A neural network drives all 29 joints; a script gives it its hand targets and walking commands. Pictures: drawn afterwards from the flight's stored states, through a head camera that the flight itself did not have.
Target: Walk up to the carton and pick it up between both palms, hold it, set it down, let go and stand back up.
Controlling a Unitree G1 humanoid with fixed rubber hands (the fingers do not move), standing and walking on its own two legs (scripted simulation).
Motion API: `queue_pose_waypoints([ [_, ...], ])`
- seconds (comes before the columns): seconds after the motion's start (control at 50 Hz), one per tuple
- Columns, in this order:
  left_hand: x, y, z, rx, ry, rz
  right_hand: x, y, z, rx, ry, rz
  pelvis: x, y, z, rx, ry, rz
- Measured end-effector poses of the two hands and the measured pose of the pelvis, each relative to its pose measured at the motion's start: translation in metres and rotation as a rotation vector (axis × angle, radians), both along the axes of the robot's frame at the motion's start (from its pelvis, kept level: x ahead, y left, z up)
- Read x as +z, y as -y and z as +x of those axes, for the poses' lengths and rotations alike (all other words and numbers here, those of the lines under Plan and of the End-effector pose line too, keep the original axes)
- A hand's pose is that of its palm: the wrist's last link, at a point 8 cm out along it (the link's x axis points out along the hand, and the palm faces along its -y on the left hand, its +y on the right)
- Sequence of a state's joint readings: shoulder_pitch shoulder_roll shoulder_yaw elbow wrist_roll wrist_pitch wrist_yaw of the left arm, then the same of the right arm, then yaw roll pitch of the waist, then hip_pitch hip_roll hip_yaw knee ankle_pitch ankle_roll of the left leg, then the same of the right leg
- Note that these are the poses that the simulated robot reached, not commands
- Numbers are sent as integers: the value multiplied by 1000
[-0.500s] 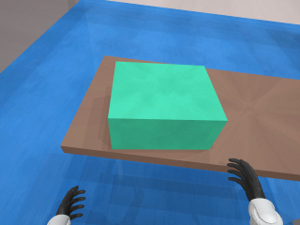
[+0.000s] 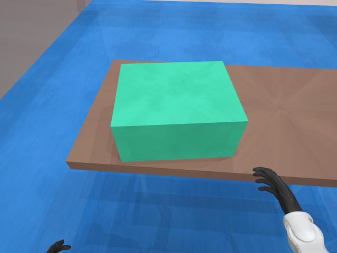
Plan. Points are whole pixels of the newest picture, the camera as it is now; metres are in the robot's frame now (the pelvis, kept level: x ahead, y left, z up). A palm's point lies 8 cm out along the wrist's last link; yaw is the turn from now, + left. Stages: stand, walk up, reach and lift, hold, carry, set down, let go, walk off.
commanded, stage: stand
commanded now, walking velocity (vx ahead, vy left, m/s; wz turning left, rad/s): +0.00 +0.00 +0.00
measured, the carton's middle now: (174, 108) +0.49 -0.01 +0.05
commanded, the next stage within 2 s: none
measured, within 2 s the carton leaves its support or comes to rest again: neither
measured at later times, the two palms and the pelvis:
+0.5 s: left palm out of the picture +0.12 +0.32 -0.08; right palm (284, 205) +0.21 -0.25 +0.02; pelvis -0.01 +0.01 -0.01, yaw +0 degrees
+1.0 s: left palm out of the picture +0.12 +0.32 -0.09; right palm (285, 205) +0.21 -0.25 +0.02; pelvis -0.01 +0.01 -0.01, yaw +0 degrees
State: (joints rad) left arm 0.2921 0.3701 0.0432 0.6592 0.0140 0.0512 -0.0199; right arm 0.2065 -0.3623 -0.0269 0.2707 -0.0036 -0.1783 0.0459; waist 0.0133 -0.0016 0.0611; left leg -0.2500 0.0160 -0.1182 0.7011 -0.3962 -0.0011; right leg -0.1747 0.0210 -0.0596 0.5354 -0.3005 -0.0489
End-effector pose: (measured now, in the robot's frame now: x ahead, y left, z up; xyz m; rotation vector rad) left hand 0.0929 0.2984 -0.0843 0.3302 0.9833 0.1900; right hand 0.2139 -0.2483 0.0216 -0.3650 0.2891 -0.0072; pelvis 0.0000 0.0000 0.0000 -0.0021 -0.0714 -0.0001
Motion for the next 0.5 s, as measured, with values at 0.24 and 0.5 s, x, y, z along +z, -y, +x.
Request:
queue_pose_waypoints([
  [0.24,9,-20,34,-47,97,13,-6,-3,-5,-58,-32,-39,-5,-15,-6,-4,-38,-29],
  [0.5,3,-21,25,-35,56,11,-6,-2,-5,-44,-32,-45,-5,-15,-6,-4,-38,-28],
])
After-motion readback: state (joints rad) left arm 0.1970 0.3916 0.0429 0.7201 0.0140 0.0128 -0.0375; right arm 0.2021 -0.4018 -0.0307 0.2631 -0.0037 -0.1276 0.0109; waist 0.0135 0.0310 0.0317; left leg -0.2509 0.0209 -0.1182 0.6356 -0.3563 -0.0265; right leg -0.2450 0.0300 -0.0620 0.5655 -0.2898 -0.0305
